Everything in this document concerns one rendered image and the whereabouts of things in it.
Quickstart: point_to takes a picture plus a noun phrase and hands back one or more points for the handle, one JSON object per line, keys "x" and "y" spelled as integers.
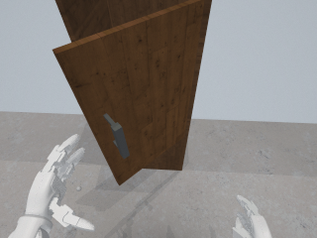
{"x": 120, "y": 140}

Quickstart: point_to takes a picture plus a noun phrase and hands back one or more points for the robot left hand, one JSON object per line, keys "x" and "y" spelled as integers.
{"x": 50, "y": 181}

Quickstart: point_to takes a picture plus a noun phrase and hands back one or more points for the robot left forearm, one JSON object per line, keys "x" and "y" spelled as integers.
{"x": 32, "y": 226}

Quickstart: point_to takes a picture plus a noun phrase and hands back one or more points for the cupboard door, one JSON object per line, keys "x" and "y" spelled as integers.
{"x": 140, "y": 73}

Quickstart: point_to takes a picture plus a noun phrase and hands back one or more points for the robot right hand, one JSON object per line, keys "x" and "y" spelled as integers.
{"x": 255, "y": 226}

